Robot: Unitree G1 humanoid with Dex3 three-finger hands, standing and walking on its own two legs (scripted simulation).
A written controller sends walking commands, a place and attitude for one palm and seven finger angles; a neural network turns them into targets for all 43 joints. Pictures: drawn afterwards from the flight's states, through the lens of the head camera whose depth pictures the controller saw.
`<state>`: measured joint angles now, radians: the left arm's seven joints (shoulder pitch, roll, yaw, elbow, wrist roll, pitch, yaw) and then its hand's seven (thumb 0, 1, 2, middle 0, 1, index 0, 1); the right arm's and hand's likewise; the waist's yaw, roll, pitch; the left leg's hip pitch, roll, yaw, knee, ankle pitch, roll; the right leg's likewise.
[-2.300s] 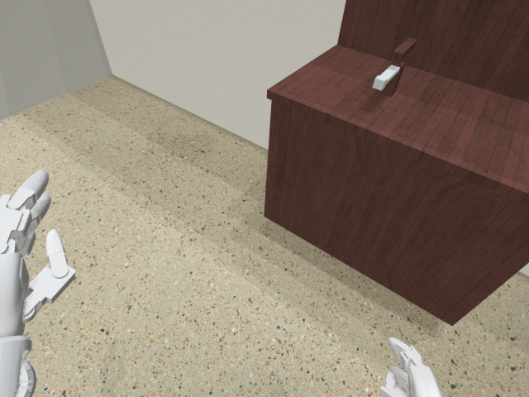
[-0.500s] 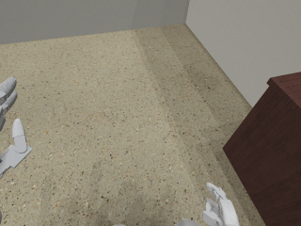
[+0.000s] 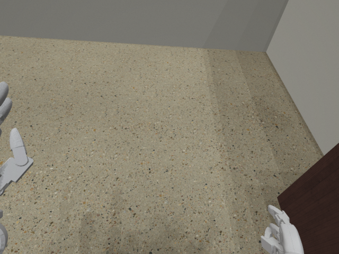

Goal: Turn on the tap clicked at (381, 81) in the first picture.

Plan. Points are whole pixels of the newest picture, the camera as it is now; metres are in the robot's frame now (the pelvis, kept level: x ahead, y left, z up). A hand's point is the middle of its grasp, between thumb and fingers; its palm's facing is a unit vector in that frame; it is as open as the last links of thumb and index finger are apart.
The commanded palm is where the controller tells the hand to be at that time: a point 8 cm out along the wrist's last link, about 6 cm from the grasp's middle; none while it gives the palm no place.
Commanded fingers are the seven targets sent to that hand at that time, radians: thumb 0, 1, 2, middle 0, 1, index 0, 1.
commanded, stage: walk to a spot facing it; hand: left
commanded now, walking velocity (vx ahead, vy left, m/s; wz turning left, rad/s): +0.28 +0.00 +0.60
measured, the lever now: out of the picture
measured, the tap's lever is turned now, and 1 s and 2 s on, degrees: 0 0 0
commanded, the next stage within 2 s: turn to face it in 1.22 s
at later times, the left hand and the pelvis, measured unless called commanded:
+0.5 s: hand out of the picture +0.11 +0.25 +0.19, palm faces +0.63 -0.65 -0.43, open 7.4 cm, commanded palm +0.05 +0.28 +0.19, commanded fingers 0.00 0.90 0.90 -0.20 -0.30 -0.20 -0.30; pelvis -0.02 -0.04 +0.02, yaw +19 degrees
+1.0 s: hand out of the picture +0.13 +0.30 +0.20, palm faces +0.74 -0.47 -0.48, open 7.4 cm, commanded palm +0.07 +0.31 +0.19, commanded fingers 0.00 0.90 0.90 -0.20 -0.30 -0.20 -0.30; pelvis +0.06 -0.01 +0.00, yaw +28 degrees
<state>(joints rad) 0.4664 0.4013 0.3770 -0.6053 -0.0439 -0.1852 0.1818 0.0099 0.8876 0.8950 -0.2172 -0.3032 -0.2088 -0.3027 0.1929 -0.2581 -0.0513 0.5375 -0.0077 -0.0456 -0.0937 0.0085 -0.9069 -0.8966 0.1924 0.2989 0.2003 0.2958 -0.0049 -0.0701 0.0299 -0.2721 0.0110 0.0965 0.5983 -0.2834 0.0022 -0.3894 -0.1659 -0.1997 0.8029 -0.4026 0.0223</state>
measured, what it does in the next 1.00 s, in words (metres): steps on the spot, turning left: right foot, then left foot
